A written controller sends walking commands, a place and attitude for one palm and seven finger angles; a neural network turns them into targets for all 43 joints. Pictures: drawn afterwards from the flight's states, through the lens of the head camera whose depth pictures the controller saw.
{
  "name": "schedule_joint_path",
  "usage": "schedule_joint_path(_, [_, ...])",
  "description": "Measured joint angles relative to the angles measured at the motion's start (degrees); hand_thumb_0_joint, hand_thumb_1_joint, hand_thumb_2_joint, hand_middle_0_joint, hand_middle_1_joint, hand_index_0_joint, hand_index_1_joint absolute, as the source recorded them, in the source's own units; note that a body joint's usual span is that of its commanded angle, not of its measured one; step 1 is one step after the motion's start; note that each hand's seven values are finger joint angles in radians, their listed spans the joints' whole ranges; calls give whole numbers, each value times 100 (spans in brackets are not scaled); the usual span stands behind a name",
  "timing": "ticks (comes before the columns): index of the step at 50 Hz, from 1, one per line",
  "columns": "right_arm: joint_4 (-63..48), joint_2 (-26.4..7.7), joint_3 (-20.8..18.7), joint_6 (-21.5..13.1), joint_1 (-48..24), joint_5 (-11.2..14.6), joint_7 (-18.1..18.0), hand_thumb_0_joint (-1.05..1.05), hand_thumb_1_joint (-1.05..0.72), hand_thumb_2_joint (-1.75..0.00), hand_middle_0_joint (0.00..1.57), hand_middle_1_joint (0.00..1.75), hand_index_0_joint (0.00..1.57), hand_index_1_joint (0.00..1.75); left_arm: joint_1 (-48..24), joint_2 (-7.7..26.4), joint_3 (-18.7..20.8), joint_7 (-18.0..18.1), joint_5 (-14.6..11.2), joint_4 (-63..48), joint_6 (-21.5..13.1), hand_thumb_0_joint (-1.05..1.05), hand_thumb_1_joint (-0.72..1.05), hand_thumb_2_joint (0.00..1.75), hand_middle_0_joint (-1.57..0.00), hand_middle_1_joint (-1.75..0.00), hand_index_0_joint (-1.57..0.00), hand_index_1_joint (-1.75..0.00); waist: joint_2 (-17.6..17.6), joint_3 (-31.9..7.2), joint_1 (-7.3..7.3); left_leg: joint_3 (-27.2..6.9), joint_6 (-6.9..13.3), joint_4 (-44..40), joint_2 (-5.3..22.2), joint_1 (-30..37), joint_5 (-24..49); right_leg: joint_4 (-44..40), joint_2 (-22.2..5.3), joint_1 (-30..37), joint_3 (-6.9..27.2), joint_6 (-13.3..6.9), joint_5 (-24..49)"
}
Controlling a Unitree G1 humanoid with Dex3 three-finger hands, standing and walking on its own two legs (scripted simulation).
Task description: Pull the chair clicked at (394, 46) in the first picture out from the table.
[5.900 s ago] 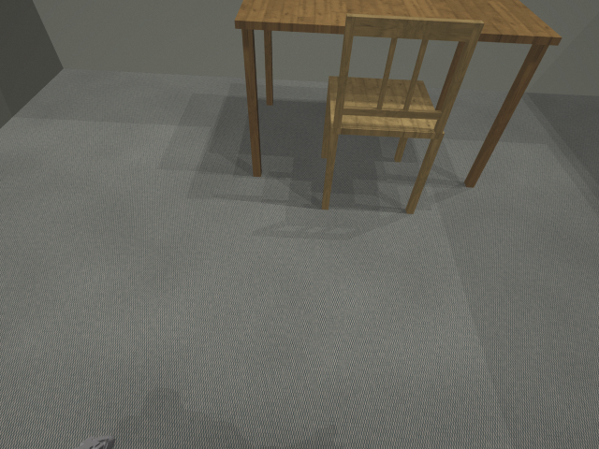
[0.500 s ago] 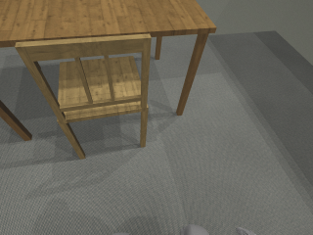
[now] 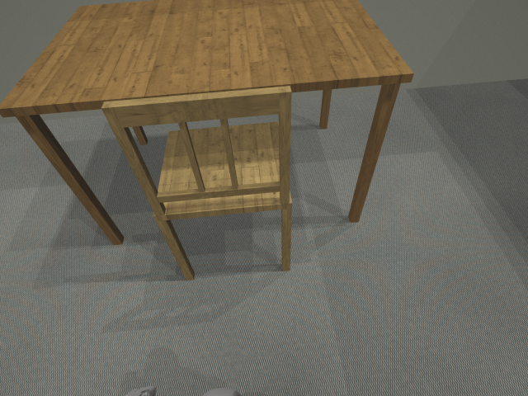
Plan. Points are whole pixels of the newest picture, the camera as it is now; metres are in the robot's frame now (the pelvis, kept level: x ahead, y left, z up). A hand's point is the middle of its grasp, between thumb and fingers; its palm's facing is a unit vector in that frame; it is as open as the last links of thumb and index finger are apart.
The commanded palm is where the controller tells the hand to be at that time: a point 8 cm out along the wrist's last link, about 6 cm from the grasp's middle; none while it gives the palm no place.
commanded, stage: take the last steps up to it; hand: left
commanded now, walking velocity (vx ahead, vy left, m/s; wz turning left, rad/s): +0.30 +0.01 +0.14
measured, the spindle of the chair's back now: (192, 159) +0.70 +0.22 -0.10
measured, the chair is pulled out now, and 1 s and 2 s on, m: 0.00 0.00 0.00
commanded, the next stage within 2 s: come to a stop and stand still in 0.86 s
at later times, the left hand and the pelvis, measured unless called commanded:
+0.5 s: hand out of the picture +0.04 +0.24 -0.18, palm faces +0.09 -0.98 -0.16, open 7.4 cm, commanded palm none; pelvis +0.07 +0.05 +0.00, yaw +3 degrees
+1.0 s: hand (180, 321) +0.29 +0.19 -0.17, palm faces +0.07 -0.98 -0.20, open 7.3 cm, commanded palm none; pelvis +0.24 +0.01 +0.00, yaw +2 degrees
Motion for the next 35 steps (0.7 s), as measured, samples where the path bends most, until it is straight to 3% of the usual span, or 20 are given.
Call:
schedule_joint_path(4, [98, -2, 5, 6, -29, -12, 10, 0, -91, -90, 20, 30, 19, 30, 174, -6, 23, -16, 41, 163, -38, 1, 90, 90, -20, -30, -21, -30, -97, 4, 79, 131, -64, -291, 250, 165, 35, -175, -116, 126, -148, 39, 58])
schedule_joint_path(11, [194, 97, 112, -209, -122, -45, 63, 0, -91, -90, 20, 30, 19, 30, 726, 160, 83, -104, 75, 608, -144, 1, 90, 90, -20, -30, -21, -30, -315, -96, 376, 481, 129, -2319, 397, 992, 191, -219, -264, 214, -311, 215, -17])
schedule_joint_path(13, [171, 120, 162, -374, -120, -48, 36, 0, -91, -90, 20, 30, 19, 30, 947, 211, 106, -113, 37, 776, -109, 1, 90, 90, -20, -30, -21, -30, -311, -167, 404, 524, 225, -3121, 405, 1351, 567, 102, -256, 102, -328, 284, -224])
schedule_joint_path(15, [191, 257, 204, -489, -145, -73, -8, 0, -91, -90, 20, 30, 19, 30, 1068, 297, 134, -118, 33, 1005, 1, 1, 90, 90, -20, -30, -20, -30, -489, -157, 418, 627, 286, -2996, 325, 1396, 621, 953, -303, -200, -136, 216, -816])
schedule_joint_path(18, [180, 426, 281, -595, 40, -76, -76, 0, -91, -90, 20, 30, 20, 30, 1131, 343, 155, -174, 62, 1236, 120, 1, 90, 90, -20, -30, -20, -29, -548, -203, 349, 693, 322, -3260, 311, 1697, 566, 2412, -211, -864, 45, 138, -912])
schedule_joint_path(22, [359, 533, 323, -671, 381, -35, -159, 0, -91, -90, 20, 30, 20, 30, 962, 319, 156, -250, 58, 1222, 59, 1, 91, 90, -20, -30, -20, -29, -536, -163, 305, 697, 339, -3936, 240, 2190, 773, 2995, -285, -1546, 126, 197, -218])
schedule_joint_path(28, [706, 617, 315, -685, 838, -31, -171, 0, -91, -90, 20, 30, 20, 30, 470, 203, 153, -265, 40, 1000, 22, 1, 91, 90, -20, -30, -20, -29, -487, -48, 218, 711, 302, -4378, 175, 2693, 703, 2263, -421, -1963, 140, 252, 289])
schedule_joint_path(32, [861, 620, 277, -672, 1027, -75, -177, 0, -91, -90, 20, 30, 20, 30, 77, 127, 155, -272, 23, 870, -6, 1, 91, 90, -20, -30, -20, -29, -413, 78, 44, 750, 187, -4293, 224, 2919, 391, 1450, -362, -1842, 34, 126, 326])
schedule_joint_path(35, [970, 589, 255, -646, 1161, -75, -179, 0, -91, -90, 20, 30, 20, 30, -155, 96, 159, -275, 22, 744, -125, 1, 91, 90, -20, -30, -20, -29, -294, 152, -51, 753, 56, -3847, 372, 2961, -62, 754, -171, -1440, -111, -35, 424])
